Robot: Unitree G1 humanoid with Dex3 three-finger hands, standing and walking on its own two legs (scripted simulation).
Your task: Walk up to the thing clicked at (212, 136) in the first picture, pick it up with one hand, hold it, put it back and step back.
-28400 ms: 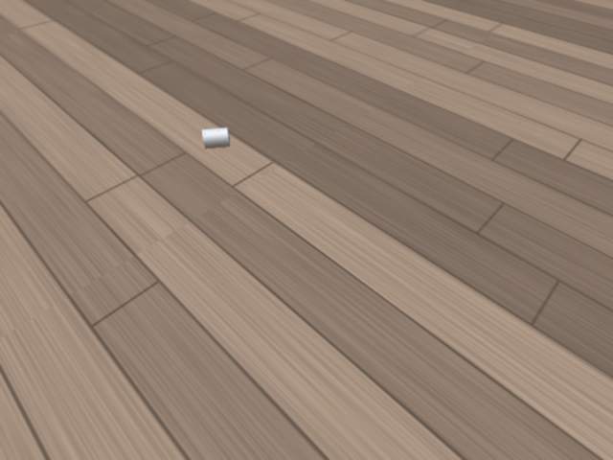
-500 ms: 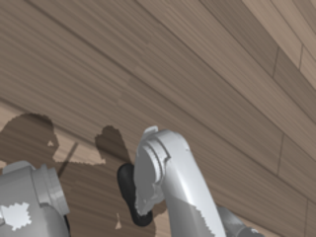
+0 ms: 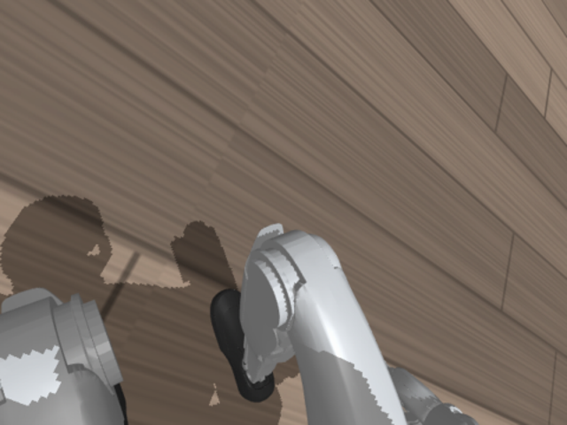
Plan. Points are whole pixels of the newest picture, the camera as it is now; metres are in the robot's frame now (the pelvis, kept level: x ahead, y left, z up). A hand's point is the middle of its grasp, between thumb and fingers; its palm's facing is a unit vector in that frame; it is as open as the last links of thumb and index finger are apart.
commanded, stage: settle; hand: left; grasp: from above
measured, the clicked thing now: out of the picture +0.42 +0.40 -0.26
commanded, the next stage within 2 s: lift in 0.96 s
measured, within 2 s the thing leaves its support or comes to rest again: leaves its support in 0.34 s
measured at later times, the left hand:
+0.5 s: hand out of the picture +0.42 +0.41 -0.20, palm faces -0.37 -0.17 -0.91, open 11.3 cm
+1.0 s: hand out of the picture +0.42 +0.41 -0.12, palm faces -0.42 -0.15 -0.89, open 11.3 cm
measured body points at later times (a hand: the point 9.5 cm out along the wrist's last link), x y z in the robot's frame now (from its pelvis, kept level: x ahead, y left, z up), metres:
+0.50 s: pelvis +0.00 +0.00 +0.01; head +0.26 +0.15 +0.35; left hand +0.43 +0.42 -0.15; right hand +0.10 -0.26 -0.06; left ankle +0.06 +0.12 -0.27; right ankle +0.12 -0.11 -0.27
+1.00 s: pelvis +0.00 +0.00 +0.03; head +0.24 +0.11 +0.40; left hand +0.43 +0.41 -0.07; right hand +0.10 -0.27 -0.06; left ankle +0.06 +0.12 -0.27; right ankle +0.12 -0.11 -0.27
